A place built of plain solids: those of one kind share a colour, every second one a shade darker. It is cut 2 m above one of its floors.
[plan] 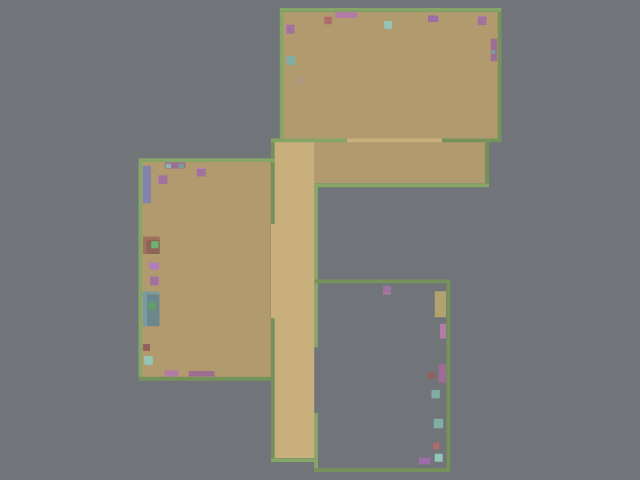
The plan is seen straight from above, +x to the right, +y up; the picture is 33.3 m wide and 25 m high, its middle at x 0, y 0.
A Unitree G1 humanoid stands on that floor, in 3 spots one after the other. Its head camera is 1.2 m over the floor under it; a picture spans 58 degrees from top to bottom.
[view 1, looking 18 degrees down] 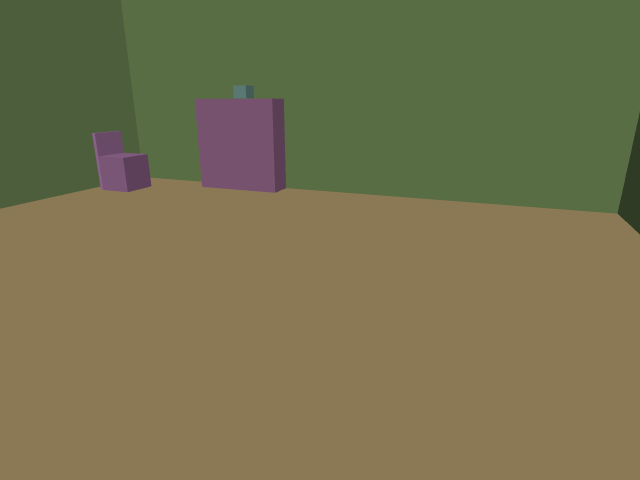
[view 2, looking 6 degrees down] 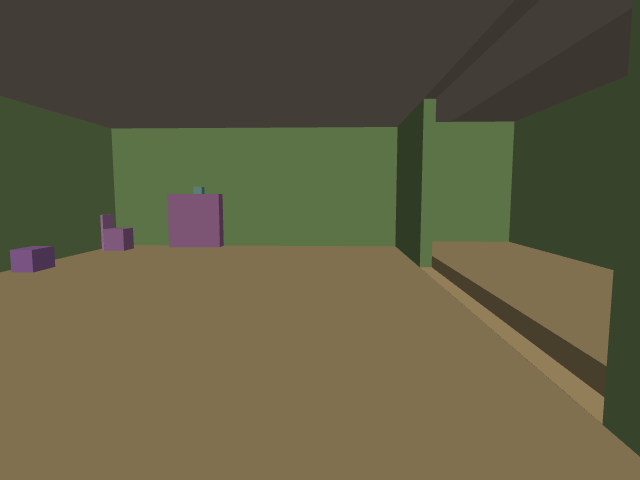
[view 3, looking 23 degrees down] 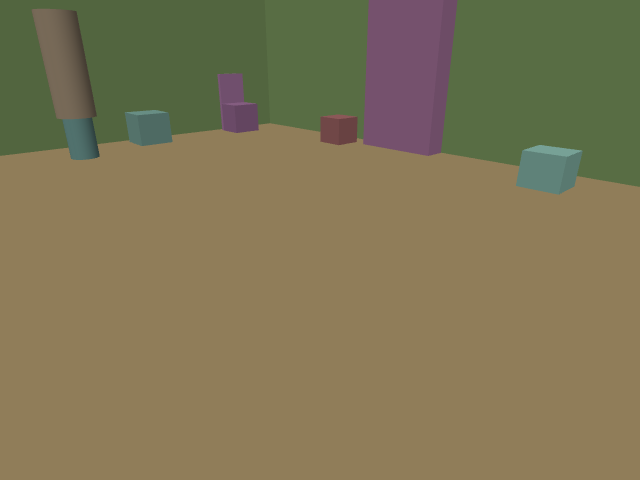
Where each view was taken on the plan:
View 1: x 3.75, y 6.70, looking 21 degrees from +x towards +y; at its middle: floor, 3.88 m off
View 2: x -0.81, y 6.70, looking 2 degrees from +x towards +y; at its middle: wall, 10.12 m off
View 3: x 5.08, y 6.70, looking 137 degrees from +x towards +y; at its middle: floor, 3.07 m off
